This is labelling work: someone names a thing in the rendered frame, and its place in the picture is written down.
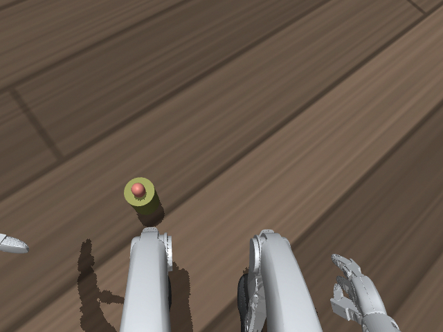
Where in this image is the right robot arm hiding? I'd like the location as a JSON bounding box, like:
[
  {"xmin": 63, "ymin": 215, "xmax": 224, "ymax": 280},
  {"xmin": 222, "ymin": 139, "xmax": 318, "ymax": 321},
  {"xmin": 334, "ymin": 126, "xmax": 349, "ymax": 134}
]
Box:
[{"xmin": 361, "ymin": 313, "xmax": 401, "ymax": 332}]

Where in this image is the right robot hand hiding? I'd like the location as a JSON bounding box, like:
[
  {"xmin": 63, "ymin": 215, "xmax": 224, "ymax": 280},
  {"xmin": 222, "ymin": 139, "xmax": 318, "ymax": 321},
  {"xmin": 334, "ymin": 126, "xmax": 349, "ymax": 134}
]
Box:
[{"xmin": 330, "ymin": 254, "xmax": 387, "ymax": 325}]

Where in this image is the bottle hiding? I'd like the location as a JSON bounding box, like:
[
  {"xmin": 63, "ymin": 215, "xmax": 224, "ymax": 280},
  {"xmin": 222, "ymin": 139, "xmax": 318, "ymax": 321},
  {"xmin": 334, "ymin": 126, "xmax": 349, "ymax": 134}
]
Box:
[{"xmin": 124, "ymin": 177, "xmax": 159, "ymax": 215}]

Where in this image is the right robot foot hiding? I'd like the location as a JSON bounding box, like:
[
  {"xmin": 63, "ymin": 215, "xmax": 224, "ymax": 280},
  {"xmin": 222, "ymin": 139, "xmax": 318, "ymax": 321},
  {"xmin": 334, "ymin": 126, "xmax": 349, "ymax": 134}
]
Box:
[{"xmin": 237, "ymin": 273, "xmax": 262, "ymax": 332}]

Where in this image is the left robot hand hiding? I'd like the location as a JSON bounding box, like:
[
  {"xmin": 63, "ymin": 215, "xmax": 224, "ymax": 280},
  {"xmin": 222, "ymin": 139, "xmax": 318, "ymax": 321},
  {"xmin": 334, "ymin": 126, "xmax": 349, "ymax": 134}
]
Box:
[{"xmin": 0, "ymin": 234, "xmax": 29, "ymax": 253}]

